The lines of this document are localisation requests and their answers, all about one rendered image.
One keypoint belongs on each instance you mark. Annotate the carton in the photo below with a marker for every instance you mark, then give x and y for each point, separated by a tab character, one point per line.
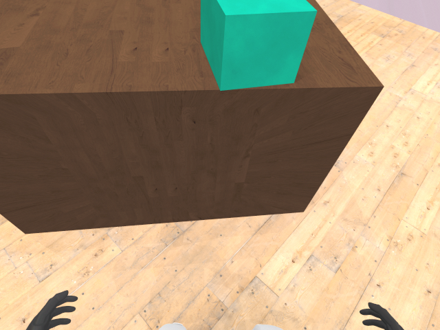
255	43

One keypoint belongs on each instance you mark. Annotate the robot right hand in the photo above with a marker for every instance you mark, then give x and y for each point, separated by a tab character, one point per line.
387	322

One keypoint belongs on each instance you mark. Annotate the pedestal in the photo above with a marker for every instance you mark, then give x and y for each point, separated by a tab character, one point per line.
110	116

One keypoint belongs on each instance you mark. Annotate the robot left hand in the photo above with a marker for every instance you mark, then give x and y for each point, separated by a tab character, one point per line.
43	320

